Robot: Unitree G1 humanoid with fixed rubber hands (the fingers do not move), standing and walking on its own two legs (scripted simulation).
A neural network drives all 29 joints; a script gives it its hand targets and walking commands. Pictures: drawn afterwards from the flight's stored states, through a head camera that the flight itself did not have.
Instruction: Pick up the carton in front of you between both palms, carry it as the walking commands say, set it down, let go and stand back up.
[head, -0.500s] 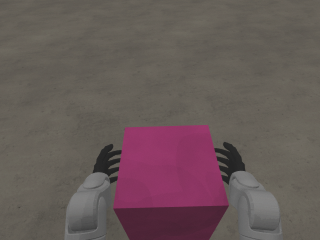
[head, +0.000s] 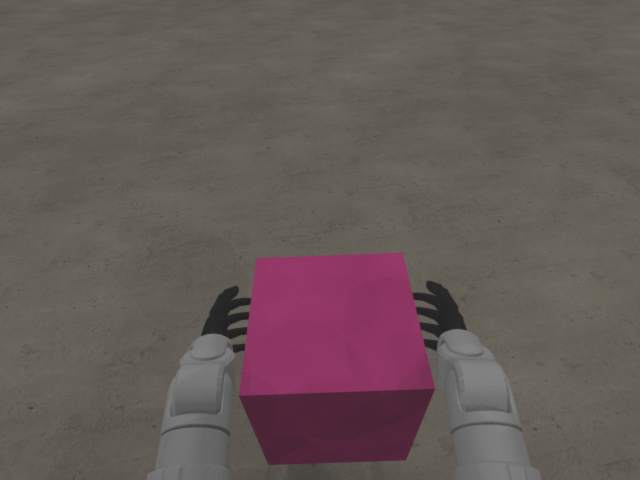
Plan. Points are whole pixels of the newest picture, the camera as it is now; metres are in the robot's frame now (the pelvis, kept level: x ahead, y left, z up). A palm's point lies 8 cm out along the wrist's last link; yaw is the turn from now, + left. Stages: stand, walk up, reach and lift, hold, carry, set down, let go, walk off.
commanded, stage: carry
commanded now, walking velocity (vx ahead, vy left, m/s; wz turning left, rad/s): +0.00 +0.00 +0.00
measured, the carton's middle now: (333, 362) +0.30 +0.00 -0.06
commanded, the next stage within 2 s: hold in 1.24 s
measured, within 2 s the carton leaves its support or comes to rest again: neither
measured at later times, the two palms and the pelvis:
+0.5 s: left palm (196, 353) +0.27 +0.17 +0.03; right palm (434, 343) +0.28 -0.12 +0.04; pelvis -0.01 +0.02 +0.00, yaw +0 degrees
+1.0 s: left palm (191, 352) +0.27 +0.18 +0.03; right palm (430, 344) +0.28 -0.12 +0.04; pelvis -0.01 +0.03 +0.00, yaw +0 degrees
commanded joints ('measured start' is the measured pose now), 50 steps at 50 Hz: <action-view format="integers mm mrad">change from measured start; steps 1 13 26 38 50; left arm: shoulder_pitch -494 -383 -484 -420 -411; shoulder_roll -847 -827 -843 -847 -845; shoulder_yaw -572 -526 -604 -559 -560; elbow -85 -107 -194 -131 -118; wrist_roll -267 -254 -283 -247 -250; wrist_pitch -61 11 -5 0 7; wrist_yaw -220 -223 -223 -221 -225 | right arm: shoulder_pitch -446 -379 -364 -441 -420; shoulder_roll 866 858 888 888 870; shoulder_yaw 563 567 538 559 534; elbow -85 -128 -87 -126 -138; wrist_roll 242 228 226 251 241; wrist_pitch -60 11 4 -10 2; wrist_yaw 213 217 226 236 222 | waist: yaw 9 5 10 7 11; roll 13 -27 39 47 52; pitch -220 -226 -245 -250 -231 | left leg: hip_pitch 13 -13 9 0 -12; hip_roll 64 82 80 67 73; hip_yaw -85 -109 -119 -96 -108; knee -102 -81 -99 -58 -101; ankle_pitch -5 105 179 231 141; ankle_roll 9 21 25 15 27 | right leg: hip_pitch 96 110 94 78 90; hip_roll -101 -102 -100 -106 -113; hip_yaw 128 88 91 80 78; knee -92 -47 -16 -9 -27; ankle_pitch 116 214 156 264 141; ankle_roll -15 13 9 22 20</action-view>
